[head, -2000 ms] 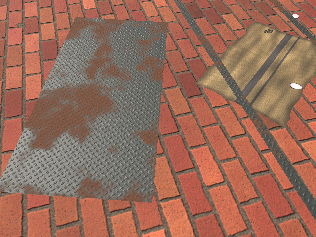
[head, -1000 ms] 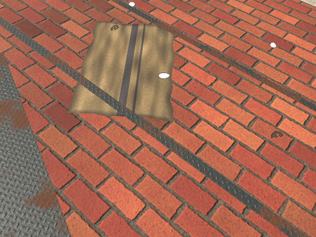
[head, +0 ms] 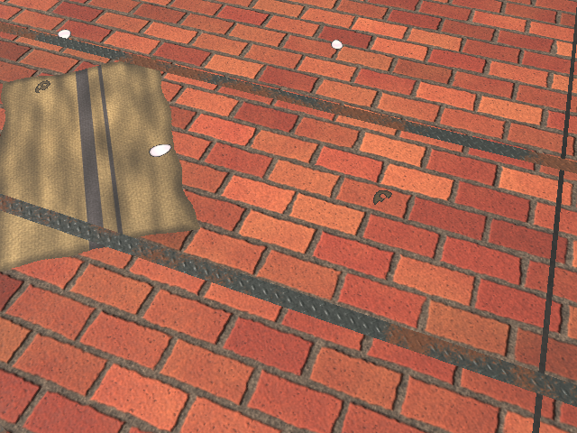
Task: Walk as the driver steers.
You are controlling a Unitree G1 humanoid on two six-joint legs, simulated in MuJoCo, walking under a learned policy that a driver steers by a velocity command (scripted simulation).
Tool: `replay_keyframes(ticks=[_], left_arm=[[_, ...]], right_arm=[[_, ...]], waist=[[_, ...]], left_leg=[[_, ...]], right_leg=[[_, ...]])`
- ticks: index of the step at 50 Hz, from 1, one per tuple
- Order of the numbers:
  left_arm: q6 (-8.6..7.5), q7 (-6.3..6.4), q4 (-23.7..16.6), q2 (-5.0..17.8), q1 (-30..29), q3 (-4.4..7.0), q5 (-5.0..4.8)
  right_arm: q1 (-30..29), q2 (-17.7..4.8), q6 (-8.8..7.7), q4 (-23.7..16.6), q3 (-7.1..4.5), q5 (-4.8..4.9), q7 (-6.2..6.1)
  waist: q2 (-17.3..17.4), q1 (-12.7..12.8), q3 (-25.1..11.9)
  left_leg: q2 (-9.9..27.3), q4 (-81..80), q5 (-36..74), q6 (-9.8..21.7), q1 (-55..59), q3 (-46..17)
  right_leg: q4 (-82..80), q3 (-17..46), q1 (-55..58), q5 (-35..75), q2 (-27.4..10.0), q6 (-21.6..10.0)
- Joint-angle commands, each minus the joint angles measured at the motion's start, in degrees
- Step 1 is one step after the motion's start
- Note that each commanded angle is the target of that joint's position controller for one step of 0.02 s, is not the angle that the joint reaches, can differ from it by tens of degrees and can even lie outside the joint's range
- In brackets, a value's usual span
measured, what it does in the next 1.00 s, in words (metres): walks ahead: left foot, then right foot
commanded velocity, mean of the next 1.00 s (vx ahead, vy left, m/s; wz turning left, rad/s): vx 0.36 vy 0.00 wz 0.19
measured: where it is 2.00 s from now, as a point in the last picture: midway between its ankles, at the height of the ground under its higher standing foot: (234, 267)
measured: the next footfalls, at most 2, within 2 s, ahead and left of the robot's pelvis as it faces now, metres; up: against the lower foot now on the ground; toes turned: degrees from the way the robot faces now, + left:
left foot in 0.30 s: +0.06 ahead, +0.14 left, +0.00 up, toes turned +13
right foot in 0.80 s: +0.45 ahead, +0.06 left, +0.00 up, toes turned +15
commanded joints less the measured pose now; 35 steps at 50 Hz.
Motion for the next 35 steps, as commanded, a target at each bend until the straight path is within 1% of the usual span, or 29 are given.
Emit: replay_keyframes(ticks=[1,2,3,4,5,6,7,9,11,12,13,14,15,16,17,18,19,20,21,22,24,26,28,30,32,34,35], left_arm=[[-0.33,0.36,-2.7,9.5,2.8,3.25,0.68],[-0.38,0.59,-3.2,9.7,2.0,3.21,0.81],[-0.83,0.82,-3.9,9.0,1.5,2.95,0.74],[-1.59,0.96,-3.8,9.2,3.1,2.78,0.8],[-2.31,0.96,-3.3,9.6,3.4,2.82,0.2],[-2.86,0.94,-3.0,10.0,2.8,2.89,-0.63],[-3.15,0.9,-2.8,10.3,2.4,2.92,-1.01],[-3.24,0.5,-2.8,11.0,1.9,3.06,-1.04],[-3.53,-0.4,-2.8,11.9,1.3,3.31,-1.43],[-3.65,-0.89,-2.6,12.2,1.2,3.36,-1.75],[-3.7,-1.27,-2.4,12.0,0.7,3.27,-2.02],[-3.9,-1.54,-2.1,10.5,1.4,2.8,-1.7],[-4.32,-1.85,-2.1,7.5,1.8,1.79,-0.73],[-5.09,-1.91,-6.1,2.6,-1.2,0.28,1.15],[-6.62,-1.95,-8.4,5.8,-4.5,0.67,-0.79],[-7.55,-2.35,-8.4,8.6,-5.4,1.41,-2.7],[-8.13,-2.52,-7.3,9.4,-4.4,1.6,-2.24],[-8.46,-2.35,-6.1,8.9,-3.6,1.59,-0.77],[-8.5,-2.32,-5.7,8.9,-3.1,1.82,0.36],[-8.44,-2.56,-5.4,8.4,-2.9,1.79,0.51],[-7.98,-2.87,-4.3,7.1,-3.1,1.33,0.55],[-7.68,-2.94,-4.6,5.0,-6.1,0.44,0.38],[-7.69,-3.37,-5.2,3.6,-9.7,-0.28,-0.04],[-7.81,-3.97,-5.9,3.3,-13.0,-0.68,-0.67],[-8.01,-4.58,-6.5,3.5,-15.5,-0.9,-1.17],[-8.24,-5.18,-7.0,3.9,-17.0,-0.97,-1.39],[-8.33,-5.48,-7.2,4.2,-17.1,-0.93,-1.42]], right_arm=[[-2.8,-7.3,-1.1,-5.9,-2.25,0.06,-0.01],[-2.2,-7.3,-0.72,-6.0,-2.45,0.02,-0.02],[-1.9,-7.8,-0.23,-6.1,-2.76,0.03,0.0],[-3.1,-8.3,0.14,-7.0,-3.06,0.11,0.19],[-3.6,-8.1,0.39,-7.5,-3.15,0.51,0.52],[-4.3,-7.3,0.52,-7.8,-2.8,0.66,0.87],[-5.0,-6.6,0.46,-8.0,-2.45,0.53,1.22],[-5.0,-5.8,-0.02,-8.4,-1.87,0.31,2.09],[-3.1,-6.1,-0.44,-8.1,-1.86,0.53,2.6],[-0.9,-6.5,-0.55,-7.4,-2.07,0.62,2.62],[3.0,-6.6,-0.6,-5.9,-2.33,0.6,2.51],[8.0,-7.6,-0.53,-3.9,-3.02,0.52,2.15],[14.1,-10.1,-0.56,-2.4,-4.34,0.93,1.66],[18.6,-18.5,-1.14,-3.5,-5.82,0.34,0.76],[18.3,-17.4,-2.78,-5.3,-4.96,-0.24,1.6],[15.4,-13.8,-3.87,-5.4,-3.89,-0.47,1.79],[13.4,-11.2,-4.43,-5.6,-3.1,-0.46,1.75],[11.1,-10.6,-4.37,-6.1,-2.8,-0.61,1.42],[9.6,-10.1,-4.22,-6.4,-2.44,-0.86,1.05],[9.5,-10.6,-4.2,-6.6,-2.46,-1.1,0.63],[10.4,-10.0,-4.37,-5.8,-2.29,-0.89,-0.15],[12.0,-9.9,-4.33,-4.4,-2.27,-0.48,-0.75],[13.7,-10.1,-4.22,-2.9,-2.31,-0.34,-1.1],[15.1,-10.5,-4.25,-1.5,-2.43,-0.2,-1.2],[16.0,-10.5,-4.33,-0.3,-2.46,-0.1,-1.03],[16.8,-10.4,-4.15,1.0,-2.48,-0.14,-0.83],[16.9,-10.4,-3.97,1.6,-2.53,-0.15,-0.82]], waist=[[-10.1,1.8,-5.9],[-12.5,1.7,-5.1],[-13.8,2.6,-5.2],[-12.0,3.6,-4.1],[-9.6,3.4,-2.5],[-9.1,3.5,-0.5],[-9.5,3.9,0.6],[-9.5,4.2,0.2],[-9.6,3.3,-0.8],[-8.9,2.2,-1.4],[-7.7,0.1,-2.0],[-5.4,-1.7,-3.2],[0.9,-4.3,-5.1],[19.5,-4.6,-5.7],[14.5,-5.9,-7.7],[9.3,-4.3,-2.0],[6.0,-2.7,0.9],[3.0,-1.3,1.6],[2.6,-0.3,1.6],[4.5,0.3,0.8],[3.6,0.1,-0.4],[2.8,-0.9,-0.2],[3.7,-2.3,0.2],[4.3,-3.6,1.4],[4.0,-4.5,3.0],[4.1,-4.7,4.0],[4.3,-4.4,3.9]], left_leg=[[-0.7,6.0,1.7,1.1,-7.9,1.1],[-0.9,11.1,-5.6,0.5,-10.0,3.2],[-0.1,19.1,-15.6,0.1,-12.9,4.5],[2.1,26.9,-19.1,0.0,-17.1,3.6],[4.1,28.7,-17.8,0.3,-20.3,2.6],[5.4,27.0,-15.0,0.5,-22.0,2.5],[5.5,24.7,-12.9,0.5,-21.9,3.7],[5.3,18.9,-11.1,0.8,-15.9,6.8],[4.0,11.9,-9.8,1.7,-7.1,9.6],[2.9,8.0,-6.8,2.1,-2.6,11.2],[1.2,3.8,-3.2,2.5,3.6,13.3],[-1.2,2.1,-2.9,3.2,10.8,14.6],[0.2,-1.0,-3.9,5.1,19.3,9.5],[16.4,-11.5,-10.0,13.6,26.7,-22.2],[22.8,-21.0,-23.7,22.1,25.8,-41.4],[23.1,-22.1,-26.2,21.4,23.1,-38.3],[20.5,-21.0,-22.1,19.0,19.8,-31.9],[17.8,-20.0,-14.8,16.8,17.2,-26.1],[14.9,-20.3,-8.0,15.0,15.0,-20.8],[13.7,-20.6,-2.3,14.7,13.6,-18.1],[12.1,-20.9,8.0,14.1,14.2,-12.2],[10.6,-20.6,13.4,12.8,13.7,-8.0],[9.6,-20.8,14.7,11.6,12.3,-5.5],[10.3,-21.8,12.8,11.4,11.8,-4.9],[11.6,-22.3,11.9,11.5,13.2,-4.3],[13.3,-21.6,14.8,11.3,16.9,-3.5],[14.1,-20.6,18.2,11.0,19.1,-3.0]], right_leg=[[-6.1,9.6,6.5,10.9,-10.9,-8.1],[-7.7,13.3,5.8,13.7,-15.5,-11.2],[-9.4,16.6,6.1,12.5,-19.7,-14.1],[-11.3,18.8,6.4,8.7,-22.6,-16.1],[-13.0,18.5,6.7,-0.2,-22.7,-15.7],[-14.6,16.8,6.8,-7.6,-21.2,-14.2],[-15.6,14.3,6.8,-9.9,-19.6,-12.8],[-16.1,8.5,4.5,-8.3,-17.0,-11.1],[-15.4,3.5,0.7,-6.8,-15.4,-10.3],[-13.8,1.8,-0.9,-7.0,-15.2,-9.9],[-10.6,-0.4,-3.9,-7.8,-14.7,-9.2],[-5.0,-2.8,-7.6,-7.0,-13.2,-8.1],[9.0,-7.6,-13.0,-4.0,-10.2,-5.4],[34.2,-10.7,-30.8,-16.5,-2.3,0.4],[42.8,0.5,-39.9,-18.1,0.4,0.1],[44.3,2.2,-43.2,-13.4,-2.9,-1.4],[41.7,1.9,-41.6,-7.6,-4.8,-2.3],[38.0,1.8,-39.0,-3.1,-6.1,-2.3],[34.0,1.6,-35.4,0.6,-6.6,-2.1],[31.7,0.9,-32.8,3.7,-5.9,-1.3],[26.1,-0.8,-31.2,9.3,-4.8,0.5],[18.1,-1.5,-29.5,14.6,-3.9,1.6],[11.1,-2.3,-26.4,20.0,-2.9,2.0],[6.6,-2.9,-24.6,23.3,-2.6,1.7],[3.6,-3.3,-24.4,24.6,-2.7,0.4],[1.4,-3.8,-25.4,22.8,-2.6,-1.6],[0.6,-4.1,-25.6,21.0,-2.4,-2.7]])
